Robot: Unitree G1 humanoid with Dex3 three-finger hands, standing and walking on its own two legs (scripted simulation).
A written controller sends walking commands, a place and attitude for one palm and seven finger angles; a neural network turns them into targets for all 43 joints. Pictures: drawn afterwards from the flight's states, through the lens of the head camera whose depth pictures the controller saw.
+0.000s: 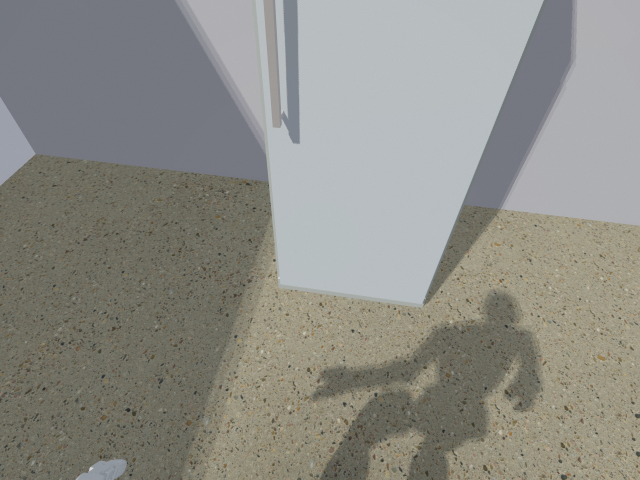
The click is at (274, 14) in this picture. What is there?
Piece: fridge door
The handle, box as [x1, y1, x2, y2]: [263, 0, 283, 127]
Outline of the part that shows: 263,0 272,123 273,126 279,127 281,124 283,110 280,109 275,7 274,0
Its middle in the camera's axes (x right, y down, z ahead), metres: -0.09 -0.40 +0.73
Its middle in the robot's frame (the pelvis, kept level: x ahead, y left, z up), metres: +0.84 +0.14 +0.21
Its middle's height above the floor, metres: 0.98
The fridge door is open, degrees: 0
